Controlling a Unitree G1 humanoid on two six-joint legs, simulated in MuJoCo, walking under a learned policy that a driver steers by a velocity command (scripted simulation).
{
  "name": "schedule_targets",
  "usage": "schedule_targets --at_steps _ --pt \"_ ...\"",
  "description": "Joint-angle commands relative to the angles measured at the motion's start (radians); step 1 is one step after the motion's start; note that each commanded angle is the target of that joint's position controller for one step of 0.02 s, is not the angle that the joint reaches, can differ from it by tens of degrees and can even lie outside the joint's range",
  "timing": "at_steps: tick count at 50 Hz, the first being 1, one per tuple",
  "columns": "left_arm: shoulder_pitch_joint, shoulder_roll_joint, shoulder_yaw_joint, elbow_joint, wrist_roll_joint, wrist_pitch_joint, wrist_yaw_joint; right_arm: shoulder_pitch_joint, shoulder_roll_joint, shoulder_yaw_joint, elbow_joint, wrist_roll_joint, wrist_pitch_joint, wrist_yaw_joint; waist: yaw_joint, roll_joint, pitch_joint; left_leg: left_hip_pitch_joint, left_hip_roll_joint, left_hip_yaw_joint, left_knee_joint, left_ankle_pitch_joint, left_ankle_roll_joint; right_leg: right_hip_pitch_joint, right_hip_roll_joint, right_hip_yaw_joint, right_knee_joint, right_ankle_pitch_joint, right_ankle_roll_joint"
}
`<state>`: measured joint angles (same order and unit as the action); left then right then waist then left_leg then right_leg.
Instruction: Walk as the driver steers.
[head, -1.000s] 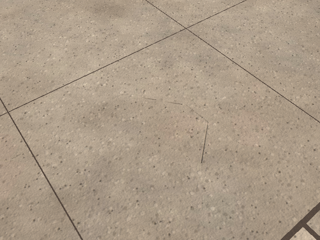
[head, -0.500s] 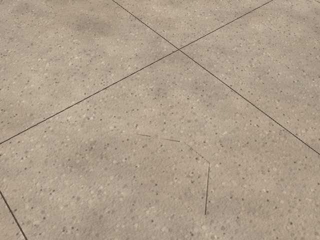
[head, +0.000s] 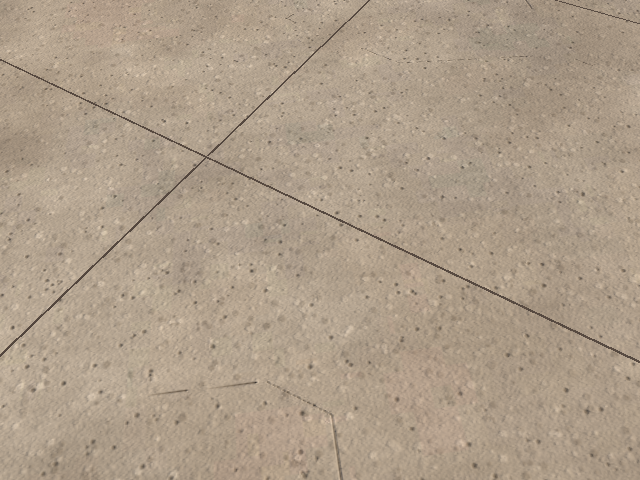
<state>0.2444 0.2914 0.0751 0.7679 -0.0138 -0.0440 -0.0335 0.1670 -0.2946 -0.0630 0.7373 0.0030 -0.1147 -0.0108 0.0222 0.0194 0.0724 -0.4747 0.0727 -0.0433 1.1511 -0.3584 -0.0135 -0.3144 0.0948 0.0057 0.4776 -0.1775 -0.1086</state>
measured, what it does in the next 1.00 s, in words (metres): walks ahead, turning right: left foot, then right foot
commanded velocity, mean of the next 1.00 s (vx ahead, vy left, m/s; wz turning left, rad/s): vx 0.50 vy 0.00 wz -0.51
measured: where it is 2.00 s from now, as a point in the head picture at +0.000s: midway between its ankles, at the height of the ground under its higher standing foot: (501, 249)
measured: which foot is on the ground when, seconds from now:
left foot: up 0.00-0.32, down 0.34-0.86, up 0.88-1.00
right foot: down 0.00-0.34, up 0.36-0.82, down 0.84-1.00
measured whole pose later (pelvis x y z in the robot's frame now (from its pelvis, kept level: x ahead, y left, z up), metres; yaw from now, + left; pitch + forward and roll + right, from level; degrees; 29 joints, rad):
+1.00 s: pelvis +0.52 -0.13 +0.00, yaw -30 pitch +1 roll +0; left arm 0.22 0.27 0.05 0.68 0.00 -0.05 -0.03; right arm 0.23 -0.32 -0.05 0.82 0.02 -0.09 0.01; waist 0.00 0.03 0.06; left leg -0.47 0.11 -0.01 1.15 -0.36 0.00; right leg -0.31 0.05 -0.02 0.47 -0.18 -0.08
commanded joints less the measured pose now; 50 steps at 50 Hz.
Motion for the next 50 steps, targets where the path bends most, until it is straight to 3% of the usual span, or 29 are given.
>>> schedule_targets --at_steps 1,3,6,10,13,15,16,17,18,19,20,21,22,24,27,29,33,36,38,40,41,42,43,44,45,46,47,48,50 --pt "-0.024 0.135 0.031 -0.085 0.002 -0.026 0.019 0.018 -0.107 -0.033 -0.067 -0.018 0.002 -0.003 -0.033 -0.048 -0.117 -0.136 0.042 -0.034 -0.108 0.080 -0.019 0.166 -0.266 0.351 -0.256 0.226 -0.194" --pt "0.012 0.160 0.038 -0.074 -0.003 -0.026 0.034 -0.045 -0.081 -0.023 -0.089 -0.020 0.011 -0.003 -0.018 -0.043 -0.087 -0.157 0.023 -0.018 -0.232 0.184 -0.046 0.133 -0.239 0.298 -0.264 0.273 -0.180" --pt "0.051 0.162 0.040 -0.064 -0.008 -0.016 0.047 -0.153 -0.050 -0.009 -0.116 -0.015 0.008 0.007 0.024 -0.080 -0.063 -0.105 -0.023 -0.010 -0.465 0.390 -0.057 0.092 -0.180 0.243 -0.251 0.210 -0.126" --pt "0.122 0.161 0.040 -0.041 -0.015 -0.004 0.053 -0.259 -0.060 -0.007 -0.146 0.003 -0.007 0.029 0.067 -0.098 -0.046 -0.045 -0.067 -0.016 -0.623 0.467 -0.046 0.118 -0.199 0.303 -0.211 0.118 -0.104" --pt "0.139 0.155 0.041 -0.036 -0.013 0.007 0.060 -0.255 -0.092 -0.018 -0.149 0.006 -0.020 0.041 0.052 -0.118 -0.051 -0.032 -0.075 -0.041 -0.682 0.377 -0.016 0.220 -0.233 0.389 -0.122 0.125 -0.090" --pt "0.115 0.153 0.043 -0.044 -0.011 0.013 0.060 -0.164 -0.116 -0.032 -0.127 0.006 -0.029 0.037 -0.001 -0.150 -0.078 0.086 -0.083 -0.021 -0.711 0.311 0.021 0.231 -0.230 0.414 -0.045 0.219 -0.068" --pt "0.098 0.125 0.033 -0.056 -0.007 0.012 0.056 -0.055 -0.145 -0.048 -0.102 -0.003 -0.034 0.030 -0.058 -0.137 -0.151 0.263 -0.061 -0.023 -0.733 0.330 0.057 0.198 -0.178 0.381 0.078 0.285 -0.039" --pt "0.093 0.074 0.012 -0.080 0.010 0.010 0.051 0.100 -0.196 -0.061 -0.089 -0.020 -0.034 0.021 -0.125 -0.053 -0.303 0.538 0.095 -0.168 -0.693 0.275 0.121 0.071 -0.119 0.310 0.341 0.162 -0.003" --pt "0.242 0.007 -0.009 -0.104 -0.019 0.001 0.051 0.187 -0.263 -0.078 -0.052 -0.028 -0.020 0.025 -0.063 0.286 -0.435 0.876 0.324 -0.632 -0.770 0.068 0.287 -0.300 0.027 0.186 0.669 -0.371 0.070" --pt "0.240 0.109 0.003 -0.083 -0.031 0.000 0.053 0.173 -0.170 -0.058 -0.061 -0.001 -0.014 0.030 -0.079 0.229 -0.382 0.848 0.348 -0.746 -0.830 -0.156 0.276 -0.430 -0.056 0.202 0.804 -0.401 0.082" --pt "0.128 0.170 0.021 -0.093 -0.027 0.004 0.052 0.126 -0.108 -0.041 -0.071 0.001 -0.007 0.025 -0.107 0.124 -0.241 0.721 0.302 -0.583 -0.851 -0.147 0.230 -0.464 -0.093 0.184 0.836 -0.306 0.091" --pt "0.068 0.167 0.023 -0.107 -0.017 0.007 0.054 0.075 -0.094 -0.033 -0.073 -0.008 0.002 0.022 -0.092 0.053 -0.160 0.594 0.260 -0.451 -0.866 -0.021 0.202 -0.439 -0.127 0.146 0.821 -0.234 0.099" --pt "0.028 0.154 0.026 -0.122 -0.005 0.007 0.051 0.047 -0.076 -0.027 -0.063 -0.012 0.006 0.021 -0.077 0.042 -0.096 0.493 0.223 -0.356 -0.889 0.096 0.196 -0.423 -0.154 0.142 0.774 -0.189 0.102" --pt "0.042 0.112 0.024 -0.130 -0.016 0.016 0.040 0.031 -0.062 -0.022 -0.048 -0.017 0.001 0.019 -0.042 0.089 -0.072 0.394 0.179 -0.226 -0.939 0.191 0.184 -0.354 -0.193 0.124 0.714 -0.150 0.102" --pt "0.004 0.064 0.011 -0.160 -0.013 0.030 0.034 0.037 -0.094 -0.033 -0.021 -0.004 -0.008 0.018 -0.037 0.071 -0.048 0.362 0.192 -0.122 -0.995 0.284 0.213 -0.383 -0.216 0.099 0.618 -0.114 0.115" --pt "-0.028 0.057 0.006 -0.175 -0.009 0.029 0.029 0.042 -0.121 -0.042 -0.007 -0.006 -0.007 0.016 -0.041 0.054 -0.048 0.383 0.196 -0.055 -1.008 0.351 0.220 -0.405 -0.225 0.093 0.535 -0.028 0.124" --pt "-0.132 0.042 -0.005 -0.195 -0.009 0.013 0.004 0.052 -0.148 -0.046 0.014 -0.001 0.007 0.011 -0.078 0.035 -0.028 0.402 0.159 0.103 -1.005 0.430 0.180 -0.346 -0.204 0.031 0.307 0.180 0.110" --pt "-0.220 0.032 -0.012 -0.230 -0.010 0.009 -0.010 0.116 -0.172 -0.050 0.046 0.014 0.020 0.012 -0.107 0.027 -0.003 0.451 0.182 0.138 -0.996 0.446 0.169 -0.313 -0.180 -0.005 0.197 0.173 0.085" --pt "-0.239 0.044 -0.008 -0.247 -0.007 0.009 -0.015 0.139 -0.191 -0.055 0.066 0.027 0.032 0.016 -0.094 0.033 0.005 0.510 0.209 0.146 -0.963 0.544 0.164 -0.292 -0.155 -0.020 0.147 0.093 0.055" --pt "-0.176 0.085 0.013 -0.242 0.004 0.011 -0.014 0.132 -0.222 -0.060 0.075 0.036 0.042 0.013 -0.031 0.064 -0.048 0.546 0.215 0.176 -0.829 0.864 0.147 -0.158 -0.095 -0.064 0.111 0.004 0.013" --pt "-0.047 0.122 0.036 -0.206 0.005 0.013 -0.010 0.120 -0.221 -0.056 0.079 0.039 0.049 0.010 0.052 0.058 -0.122 0.512 0.190 0.214 -0.667 0.972 0.122 0.032 -0.057 -0.088 0.053 0.047 -0.017" --pt "0.114 0.181 0.065 -0.158 0.002 0.020 0.004 0.131 -0.187 -0.039 0.078 0.027 0.047 0.005 0.125 0.037 -0.208 0.360 0.149 0.239 -0.453 0.876 0.086 0.304 -0.061 -0.047 0.052 0.100 -0.044" --pt "0.210 0.299 0.088 -0.140 0.006 0.022 0.020 0.197 -0.082 0.001 0.028 -0.012 0.034 0.012 0.096 -0.189 -0.341 -0.058 0.029 0.245 -0.049 0.276 0.019 0.698 -0.332 0.401 0.052 0.040 -0.182" --pt "0.210 0.272 0.070 -0.158 -0.002 0.012 0.016 0.212 -0.080 0.012 0.044 -0.002 0.009 0.021 0.084 -0.216 -0.505 -0.186 -0.077 0.039 0.158 -0.244 0.006 0.754 -0.480 0.785 -0.113 -0.036 -0.285" --pt "0.169 0.203 0.046 -0.151 0.004 0.001 0.007 0.110 -0.162 -0.014 0.021 0.042 -0.001 0.030 0.108 -0.134 -0.384 -0.279 -0.023 -0.028 0.208 -0.194 0.017 0.668 -0.448 0.646 -0.144 -0.048 -0.233" --pt "0.118 0.175 0.036 -0.144 0.002 -0.006 0.005 0.050 -0.151 -0.008 0.000 0.049 -0.008 0.031 0.083 -0.123 -0.250 -0.299 0.017 -0.008 0.159 -0.117 0.032 0.518 -0.402 0.492 -0.153 0.009 -0.195" --pt "0.055 0.143 0.026 -0.139 0.002 -0.011 0.005 0.035 -0.140 -0.008 0.006 0.028 -0.008 0.023 0.043 -0.075 -0.173 -0.270 0.055 0.000 0.082 -0.041 0.031 0.382 -0.358 0.389 -0.172 0.079 -0.164" --pt "0.011 0.111 0.015 -0.144 0.011 -0.016 0.004 0.051 -0.141 -0.013 0.015 0.014 0.001 0.020 0.006 -0.091 -0.138 -0.203 0.081 -0.007 0.026 0.014 0.026 0.278 -0.325 0.321 -0.204 0.151 -0.148" --pt "-0.021 0.102 0.013 -0.144 0.017 -0.029 0.007 0.104 -0.113 -0.009 0.038 0.010 0.023 0.023 -0.035 -0.102 -0.132 -0.123 0.089 -0.007 -0.013 0.077 0.008 0.180 -0.307 0.271 -0.269 0.192 -0.159"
